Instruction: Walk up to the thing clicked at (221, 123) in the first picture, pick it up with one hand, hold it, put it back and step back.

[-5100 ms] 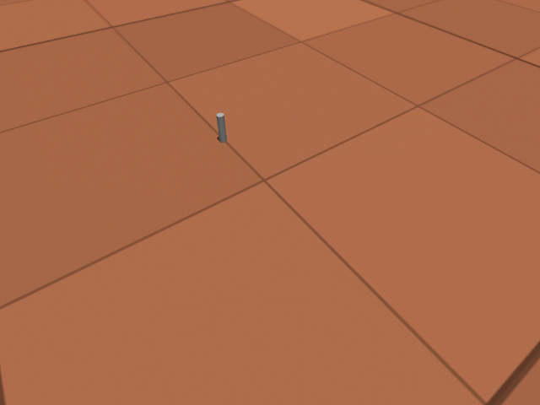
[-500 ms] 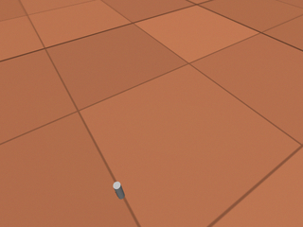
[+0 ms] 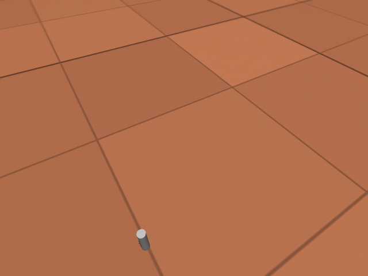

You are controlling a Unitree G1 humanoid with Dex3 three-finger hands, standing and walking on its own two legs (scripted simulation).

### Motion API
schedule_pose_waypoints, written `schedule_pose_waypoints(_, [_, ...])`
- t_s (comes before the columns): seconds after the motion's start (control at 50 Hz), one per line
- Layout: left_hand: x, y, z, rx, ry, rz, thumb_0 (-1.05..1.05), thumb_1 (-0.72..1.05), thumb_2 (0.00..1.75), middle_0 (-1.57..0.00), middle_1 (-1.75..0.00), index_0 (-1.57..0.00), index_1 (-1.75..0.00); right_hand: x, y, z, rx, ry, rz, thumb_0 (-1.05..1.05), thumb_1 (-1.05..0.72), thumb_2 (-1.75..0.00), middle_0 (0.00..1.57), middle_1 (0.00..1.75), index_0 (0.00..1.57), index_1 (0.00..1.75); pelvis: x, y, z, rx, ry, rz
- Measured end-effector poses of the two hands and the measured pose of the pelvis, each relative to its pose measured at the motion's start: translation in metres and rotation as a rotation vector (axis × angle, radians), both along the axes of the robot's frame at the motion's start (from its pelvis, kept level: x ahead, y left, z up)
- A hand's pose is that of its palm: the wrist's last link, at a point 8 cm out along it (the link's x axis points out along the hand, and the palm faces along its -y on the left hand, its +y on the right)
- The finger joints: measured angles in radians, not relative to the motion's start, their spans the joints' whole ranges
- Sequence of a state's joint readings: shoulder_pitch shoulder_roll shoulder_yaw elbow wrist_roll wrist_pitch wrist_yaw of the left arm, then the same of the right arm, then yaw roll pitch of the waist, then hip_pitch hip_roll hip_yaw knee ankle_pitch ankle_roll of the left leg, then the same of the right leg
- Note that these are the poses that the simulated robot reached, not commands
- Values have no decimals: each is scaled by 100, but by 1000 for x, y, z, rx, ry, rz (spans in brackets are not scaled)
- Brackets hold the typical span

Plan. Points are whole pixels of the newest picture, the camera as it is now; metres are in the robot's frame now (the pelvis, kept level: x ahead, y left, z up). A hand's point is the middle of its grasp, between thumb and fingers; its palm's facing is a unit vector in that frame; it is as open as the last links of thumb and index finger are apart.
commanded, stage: walk up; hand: left
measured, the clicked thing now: (143, 240) +0.43 +0.21 -0.69
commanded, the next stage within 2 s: stand in 0.60 s
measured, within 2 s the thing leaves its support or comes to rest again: neither
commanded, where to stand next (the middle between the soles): +0.09 +0.00 m, yaw +0 degrees
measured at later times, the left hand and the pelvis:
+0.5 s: hand out of the picture +0.08 +0.25 -0.16, palm faces +0.01 -0.94 -0.33, open 7.4 cm; pelvis +0.01 +0.00 +0.00, yaw +0 degrees
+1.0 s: hand out of the picture +0.10 +0.24 -0.15, palm faces -0.02 -0.94 -0.34, open 7.4 cm; pelvis +0.02 -0.01 +0.00, yaw +0 degrees
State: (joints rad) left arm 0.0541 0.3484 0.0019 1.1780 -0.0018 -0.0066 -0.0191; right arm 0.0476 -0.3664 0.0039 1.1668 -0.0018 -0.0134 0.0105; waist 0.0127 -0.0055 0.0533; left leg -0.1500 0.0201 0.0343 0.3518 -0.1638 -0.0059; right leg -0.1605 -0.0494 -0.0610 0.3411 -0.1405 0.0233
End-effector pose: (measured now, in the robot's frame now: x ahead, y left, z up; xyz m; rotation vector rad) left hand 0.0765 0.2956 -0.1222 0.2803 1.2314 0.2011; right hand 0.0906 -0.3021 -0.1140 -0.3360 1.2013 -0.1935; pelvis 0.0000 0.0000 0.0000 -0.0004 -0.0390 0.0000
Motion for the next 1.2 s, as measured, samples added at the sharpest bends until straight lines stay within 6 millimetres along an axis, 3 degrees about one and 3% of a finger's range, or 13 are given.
schedule_pose_waypoints(0.3, [-16,0,2,11,37,30,1,90,90,-21,-30,-20,-30,4,10,-7,36,19,10,0,-90,-90,20,30,20,30,5,-2,1,0,4,7])
schedule_pose_waypoints(0.74, [13,-5,2,8,-3,-12,0,90,90,-21,-30,-20,-30,-5,3,-5,18,43,-17,0,-90,-90,20,30,20,30,14,-4,2,4,12,7])
schedule_pose_waypoints(1.2, [21,-13,6,21,-3,-13,0,90,90,-21,-30,-20,-30,15,-7,-5,21,20,-6,0,-90,-90,20,30,20,30,26,-14,2,2,10,9])
